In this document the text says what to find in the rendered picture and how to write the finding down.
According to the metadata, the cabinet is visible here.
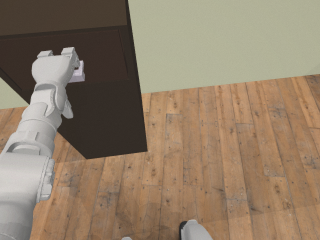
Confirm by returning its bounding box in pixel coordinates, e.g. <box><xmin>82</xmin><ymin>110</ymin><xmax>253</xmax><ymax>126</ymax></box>
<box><xmin>0</xmin><ymin>0</ymin><xmax>148</xmax><ymax>160</ymax></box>

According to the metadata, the handle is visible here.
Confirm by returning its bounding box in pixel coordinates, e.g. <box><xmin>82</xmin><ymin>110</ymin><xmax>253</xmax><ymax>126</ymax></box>
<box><xmin>68</xmin><ymin>60</ymin><xmax>85</xmax><ymax>83</ymax></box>

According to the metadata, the robot left upper arm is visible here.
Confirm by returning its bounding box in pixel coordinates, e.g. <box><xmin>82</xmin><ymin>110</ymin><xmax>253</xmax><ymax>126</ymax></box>
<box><xmin>0</xmin><ymin>152</ymin><xmax>55</xmax><ymax>240</ymax></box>

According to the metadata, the drawer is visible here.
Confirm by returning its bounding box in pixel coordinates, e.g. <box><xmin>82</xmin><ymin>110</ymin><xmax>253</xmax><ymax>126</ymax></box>
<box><xmin>0</xmin><ymin>29</ymin><xmax>128</xmax><ymax>90</ymax></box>

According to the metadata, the right robot thigh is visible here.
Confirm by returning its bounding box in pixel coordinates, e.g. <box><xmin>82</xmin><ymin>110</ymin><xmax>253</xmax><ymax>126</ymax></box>
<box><xmin>181</xmin><ymin>223</ymin><xmax>213</xmax><ymax>240</ymax></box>

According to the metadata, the left robot forearm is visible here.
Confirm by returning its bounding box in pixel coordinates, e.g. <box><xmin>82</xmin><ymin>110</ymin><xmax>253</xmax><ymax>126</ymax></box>
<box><xmin>0</xmin><ymin>80</ymin><xmax>66</xmax><ymax>160</ymax></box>

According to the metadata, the robot left hand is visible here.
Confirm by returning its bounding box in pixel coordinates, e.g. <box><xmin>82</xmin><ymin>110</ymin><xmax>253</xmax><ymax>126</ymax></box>
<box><xmin>31</xmin><ymin>47</ymin><xmax>81</xmax><ymax>119</ymax></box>

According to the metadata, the robot right shin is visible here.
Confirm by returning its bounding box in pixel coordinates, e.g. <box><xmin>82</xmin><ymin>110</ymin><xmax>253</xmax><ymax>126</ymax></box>
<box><xmin>184</xmin><ymin>219</ymin><xmax>198</xmax><ymax>227</ymax></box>

